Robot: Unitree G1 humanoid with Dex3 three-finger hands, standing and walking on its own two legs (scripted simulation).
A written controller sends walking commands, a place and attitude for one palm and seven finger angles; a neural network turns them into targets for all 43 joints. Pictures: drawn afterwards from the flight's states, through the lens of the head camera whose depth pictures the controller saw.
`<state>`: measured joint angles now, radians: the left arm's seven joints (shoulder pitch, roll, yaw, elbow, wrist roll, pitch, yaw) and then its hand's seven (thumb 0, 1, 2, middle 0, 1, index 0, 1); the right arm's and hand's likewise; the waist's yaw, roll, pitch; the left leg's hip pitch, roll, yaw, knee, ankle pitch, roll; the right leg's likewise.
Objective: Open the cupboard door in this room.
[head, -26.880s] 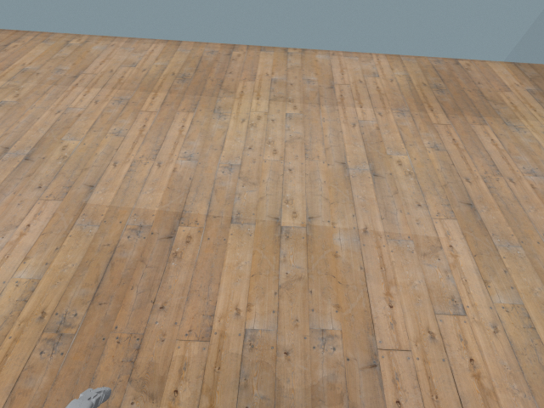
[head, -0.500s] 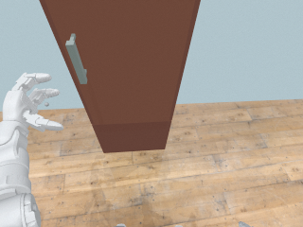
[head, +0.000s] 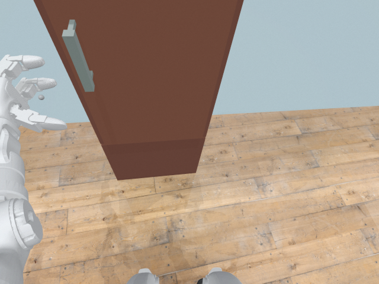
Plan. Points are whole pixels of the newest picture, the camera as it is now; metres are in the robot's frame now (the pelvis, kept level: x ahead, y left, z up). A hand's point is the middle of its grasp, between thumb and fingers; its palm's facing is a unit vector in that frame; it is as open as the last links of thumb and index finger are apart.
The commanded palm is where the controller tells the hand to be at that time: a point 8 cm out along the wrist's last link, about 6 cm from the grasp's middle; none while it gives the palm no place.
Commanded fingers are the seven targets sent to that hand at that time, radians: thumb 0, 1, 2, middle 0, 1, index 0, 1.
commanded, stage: move the hooked fingers beside the handle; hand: left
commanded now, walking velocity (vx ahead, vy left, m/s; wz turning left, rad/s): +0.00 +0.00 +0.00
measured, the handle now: (81, 58) +0.58 +0.24 +0.10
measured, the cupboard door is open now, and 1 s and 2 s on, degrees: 0 0 0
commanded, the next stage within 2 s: slide the fingers in behind the handle in 1.84 s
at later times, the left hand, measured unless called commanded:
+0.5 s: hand (56, 71) +0.53 +0.27 +0.10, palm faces +0.08 -1.00 -0.01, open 14.0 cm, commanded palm +0.50 +0.32 +0.09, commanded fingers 0.00 -0.50 0.30 -0.30 -1.20 -0.30 -1.20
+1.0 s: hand (56, 80) +0.52 +0.27 +0.09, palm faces +0.09 -1.00 +0.01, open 14.0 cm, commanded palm +0.50 +0.32 +0.09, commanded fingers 0.00 -0.50 0.30 -0.30 -1.20 -0.30 -1.20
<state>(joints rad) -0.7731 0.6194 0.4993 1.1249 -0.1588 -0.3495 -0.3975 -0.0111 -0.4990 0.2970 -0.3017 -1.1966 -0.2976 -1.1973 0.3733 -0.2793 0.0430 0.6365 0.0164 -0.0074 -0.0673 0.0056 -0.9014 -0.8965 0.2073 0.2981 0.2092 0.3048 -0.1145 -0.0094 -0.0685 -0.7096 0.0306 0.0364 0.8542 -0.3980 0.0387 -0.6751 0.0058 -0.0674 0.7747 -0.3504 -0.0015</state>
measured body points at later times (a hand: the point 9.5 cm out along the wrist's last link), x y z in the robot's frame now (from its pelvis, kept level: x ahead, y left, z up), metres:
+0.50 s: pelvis +0.01 +0.00 -0.01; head +0.15 +0.03 +0.42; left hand +0.52 +0.33 +0.10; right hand -0.04 -0.27 -0.10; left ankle +0.01 +0.09 -0.70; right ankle +0.01 -0.12 -0.70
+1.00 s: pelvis +0.02 +0.00 -0.01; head +0.14 +0.03 +0.43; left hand +0.51 +0.33 +0.09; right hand +0.03 -0.27 -0.10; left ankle +0.01 +0.09 -0.70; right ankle +0.01 -0.12 -0.70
